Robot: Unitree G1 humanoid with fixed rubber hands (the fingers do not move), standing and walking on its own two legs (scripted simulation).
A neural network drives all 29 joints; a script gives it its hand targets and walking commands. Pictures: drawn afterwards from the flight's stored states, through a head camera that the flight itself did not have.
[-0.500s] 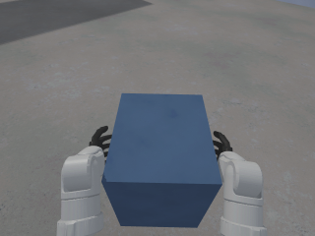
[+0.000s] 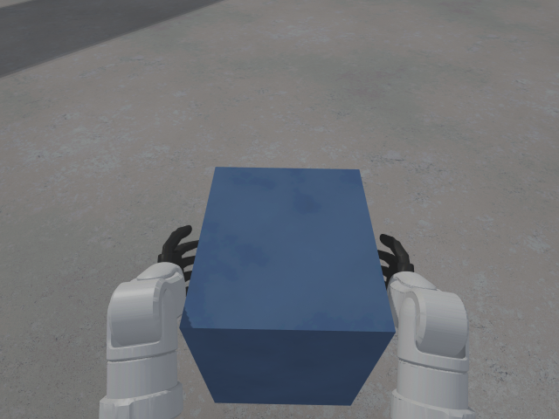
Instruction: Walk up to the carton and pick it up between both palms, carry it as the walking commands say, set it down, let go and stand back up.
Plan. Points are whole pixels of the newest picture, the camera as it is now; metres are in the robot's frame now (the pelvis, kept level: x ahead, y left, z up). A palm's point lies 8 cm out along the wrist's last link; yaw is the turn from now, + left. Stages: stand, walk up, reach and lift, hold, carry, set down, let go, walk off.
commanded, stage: carry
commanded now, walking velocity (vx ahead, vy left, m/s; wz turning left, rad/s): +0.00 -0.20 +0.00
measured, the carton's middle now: (284, 289) +0.30 -0.01 +0.03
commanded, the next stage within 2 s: none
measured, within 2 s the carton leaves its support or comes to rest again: neither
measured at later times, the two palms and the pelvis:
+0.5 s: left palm (254, 303) +0.26 +0.03 +0.07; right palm (487, 316) +0.24 -0.26 +0.07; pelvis -0.03 -0.10 -0.01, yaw -3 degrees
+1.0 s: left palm (347, 338) +0.21 -0.08 +0.07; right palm out of the picture +0.19 -0.38 +0.07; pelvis -0.08 -0.22 -0.01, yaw -3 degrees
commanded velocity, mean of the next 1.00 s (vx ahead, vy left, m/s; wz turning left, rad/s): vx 0.00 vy -0.20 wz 0.00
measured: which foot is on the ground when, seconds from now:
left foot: up 0.00-0.20, down 0.22-0.50, up 0.52-0.74, down 0.76-1.00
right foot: down 0.00-0.26, up 0.28-0.46, down 0.48-0.78, up 0.80-0.98, down 1.00-1.00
